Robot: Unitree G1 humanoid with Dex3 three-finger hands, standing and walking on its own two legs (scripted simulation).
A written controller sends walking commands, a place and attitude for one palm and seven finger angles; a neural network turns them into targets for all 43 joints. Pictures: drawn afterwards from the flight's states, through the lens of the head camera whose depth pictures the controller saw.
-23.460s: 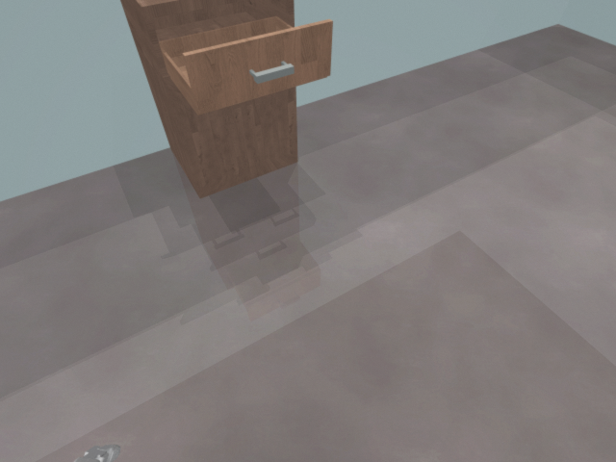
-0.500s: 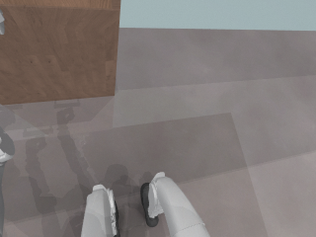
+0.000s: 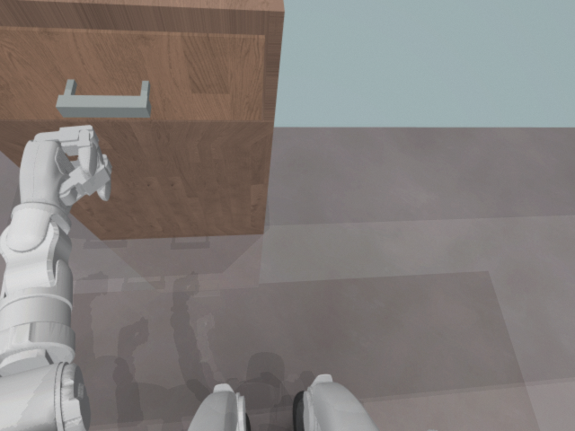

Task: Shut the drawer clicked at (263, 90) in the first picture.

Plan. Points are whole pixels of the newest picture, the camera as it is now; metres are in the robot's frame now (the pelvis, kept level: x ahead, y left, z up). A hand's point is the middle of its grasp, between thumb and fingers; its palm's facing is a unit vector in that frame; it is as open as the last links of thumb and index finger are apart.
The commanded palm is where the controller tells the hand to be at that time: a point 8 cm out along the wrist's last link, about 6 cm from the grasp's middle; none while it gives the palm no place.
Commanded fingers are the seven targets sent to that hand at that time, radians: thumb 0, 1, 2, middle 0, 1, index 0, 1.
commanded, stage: draw the hand back to the body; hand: left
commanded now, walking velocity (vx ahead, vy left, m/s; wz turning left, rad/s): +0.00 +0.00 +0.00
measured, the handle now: (107, 96) +0.61 +0.26 -0.01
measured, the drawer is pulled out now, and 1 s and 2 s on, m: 0.00 0.00 0.00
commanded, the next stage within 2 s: step back with the hand held close in 1.12 s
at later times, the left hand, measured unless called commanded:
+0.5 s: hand (15, 264) +0.29 +0.23 +0.13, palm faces +0.30 -0.91 -0.30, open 3.2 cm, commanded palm +0.25 +0.27 +0.16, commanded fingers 0.00 0.90 0.90 -1.40 -1.60 -1.40 -1.60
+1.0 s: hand out of the picture +0.17 +0.21 +0.24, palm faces +0.44 -0.79 -0.43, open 3.2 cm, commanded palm +0.13 +0.25 +0.25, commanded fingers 0.00 0.90 0.90 -1.40 -1.60 -1.40 -1.60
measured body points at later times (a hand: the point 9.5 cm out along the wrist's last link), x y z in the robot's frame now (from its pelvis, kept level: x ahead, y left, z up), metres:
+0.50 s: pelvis +0.01 -0.01 +0.06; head +0.03 -0.03 +0.51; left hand +0.27 +0.28 +0.15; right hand +0.19 -0.24 -0.03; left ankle -0.03 +0.07 -0.67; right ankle +0.00 -0.12 -0.67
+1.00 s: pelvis +0.01 -0.03 +0.07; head -0.01 -0.07 +0.52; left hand +0.14 +0.25 +0.26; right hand +0.21 -0.24 -0.01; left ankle -0.03 +0.07 -0.67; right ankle +0.01 -0.12 -0.67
